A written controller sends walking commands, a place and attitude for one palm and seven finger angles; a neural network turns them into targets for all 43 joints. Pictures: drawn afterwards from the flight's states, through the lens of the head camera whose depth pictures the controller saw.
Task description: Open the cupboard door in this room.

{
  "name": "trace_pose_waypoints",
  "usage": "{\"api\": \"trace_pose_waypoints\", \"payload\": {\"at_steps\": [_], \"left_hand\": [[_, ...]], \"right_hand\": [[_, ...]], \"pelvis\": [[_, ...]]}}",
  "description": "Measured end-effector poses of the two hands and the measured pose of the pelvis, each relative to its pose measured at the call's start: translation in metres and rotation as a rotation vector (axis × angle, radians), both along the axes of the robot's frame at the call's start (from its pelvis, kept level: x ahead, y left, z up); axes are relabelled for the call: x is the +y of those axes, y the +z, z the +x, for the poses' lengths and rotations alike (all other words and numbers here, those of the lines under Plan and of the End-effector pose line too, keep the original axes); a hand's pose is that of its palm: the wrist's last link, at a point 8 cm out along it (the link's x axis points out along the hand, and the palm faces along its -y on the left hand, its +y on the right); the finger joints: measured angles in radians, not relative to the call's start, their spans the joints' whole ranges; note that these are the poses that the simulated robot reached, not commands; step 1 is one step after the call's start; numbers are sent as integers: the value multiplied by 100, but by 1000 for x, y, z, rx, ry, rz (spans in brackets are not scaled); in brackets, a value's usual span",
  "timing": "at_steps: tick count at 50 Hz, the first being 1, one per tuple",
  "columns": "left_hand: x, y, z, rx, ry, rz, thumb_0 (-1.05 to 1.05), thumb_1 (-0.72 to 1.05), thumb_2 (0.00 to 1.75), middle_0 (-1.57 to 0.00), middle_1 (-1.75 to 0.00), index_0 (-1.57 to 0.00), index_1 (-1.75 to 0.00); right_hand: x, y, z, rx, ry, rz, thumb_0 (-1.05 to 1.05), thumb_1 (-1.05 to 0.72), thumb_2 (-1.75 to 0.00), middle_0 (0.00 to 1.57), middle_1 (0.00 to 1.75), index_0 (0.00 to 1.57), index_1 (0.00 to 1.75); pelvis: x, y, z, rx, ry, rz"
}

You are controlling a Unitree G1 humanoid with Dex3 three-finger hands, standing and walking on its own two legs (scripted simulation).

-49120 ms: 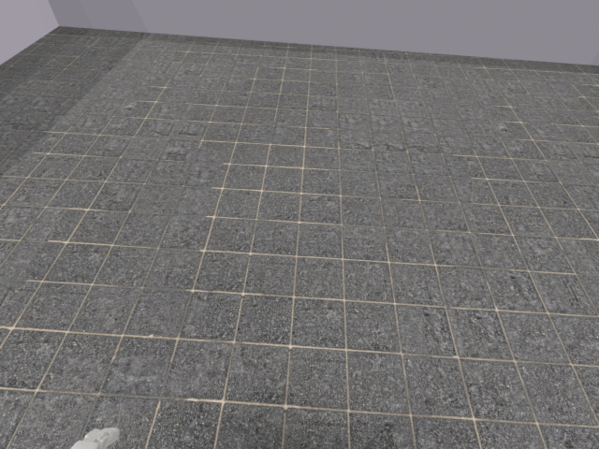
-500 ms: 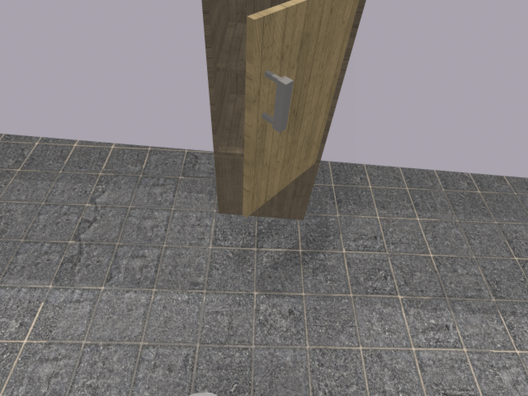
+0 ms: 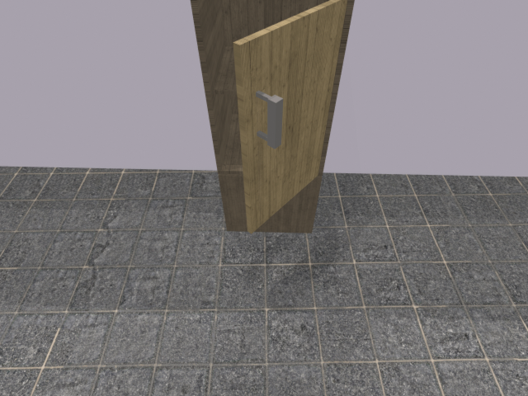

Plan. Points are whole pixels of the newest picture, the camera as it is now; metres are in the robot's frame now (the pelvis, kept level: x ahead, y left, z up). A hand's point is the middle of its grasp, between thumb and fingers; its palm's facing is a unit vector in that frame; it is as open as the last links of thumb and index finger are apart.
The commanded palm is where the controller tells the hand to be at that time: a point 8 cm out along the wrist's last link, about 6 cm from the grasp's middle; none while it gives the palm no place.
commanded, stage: let the arm hang, fingers relaxed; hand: left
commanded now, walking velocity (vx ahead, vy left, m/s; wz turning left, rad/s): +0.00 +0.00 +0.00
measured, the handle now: (267, 119) +0.66 +0.03 +0.06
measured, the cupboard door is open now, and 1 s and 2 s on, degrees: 50 50 50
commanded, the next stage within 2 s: look to check the result in 0.20 s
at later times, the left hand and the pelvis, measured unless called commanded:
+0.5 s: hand out of the picture +0.02 +0.17 -0.17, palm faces +0.04 -0.98 -0.21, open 7.4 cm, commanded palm none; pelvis +0.02 -0.01 +0.00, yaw +0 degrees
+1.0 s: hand out of the picture +0.04 +0.17 -0.17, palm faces +0.04 -0.98 -0.20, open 7.4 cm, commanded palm none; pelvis +0.03 -0.01 +0.00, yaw -1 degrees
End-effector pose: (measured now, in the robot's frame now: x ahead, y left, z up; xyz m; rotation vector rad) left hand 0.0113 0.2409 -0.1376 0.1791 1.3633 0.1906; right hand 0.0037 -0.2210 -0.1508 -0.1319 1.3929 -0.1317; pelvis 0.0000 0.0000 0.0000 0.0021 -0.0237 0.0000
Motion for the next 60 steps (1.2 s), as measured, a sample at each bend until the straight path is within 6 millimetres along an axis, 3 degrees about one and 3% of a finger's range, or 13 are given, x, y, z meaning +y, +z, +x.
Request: {"api": "trace_pose_waypoints", "payload": {"at_steps": [9, 27, 39, 51, 60], "left_hand": [[-18, -4, 23, -30, -14, -37, 0, 92, 90, -20, -30, -20, -30], [-21, -3, 3, 63, 23, -33, 0, 91, 90, -20, -30, -20, -30], [-24, -4, 11, 51, 23, -42, 0, 91, 90, -20, -30, -20, -30], [-22, -4, 26, 27, 9, -39, 0, 91, 90, -20, -30, -20, -30], [-6, -12, 41, 53, -46, -32, 0, 90, 90, -20, -30, -20, -30]], "right_hand": [[-4, 4, 6, 4, -5, -10, 0, -91, -90, 20, 30, 20, 29], [-5, 4, 13, 46, 0, -6, 0, -91, -90, 20, 30, 20, 29], [-10, 6, 28, 22, 6, -21, 0, -91, -90, 20, 30, 20, 29], [-14, 7, 34, 6, -8, -34, 0, -91, -90, 20, 30, 20, 29], [-16, 5, 23, -13, -100, -66, 0, -91, -90, 20, 30, 20, 29]], "pelvis": [[-5, 2, 7, 0, 1, -1], [-9, 3, 21, 5, 4, -3], [-10, 4, 27, 3, 3, -2], [-10, 3, 30, 5, -15, -4], [-4, -4, 25, 16, -93, -2]]}}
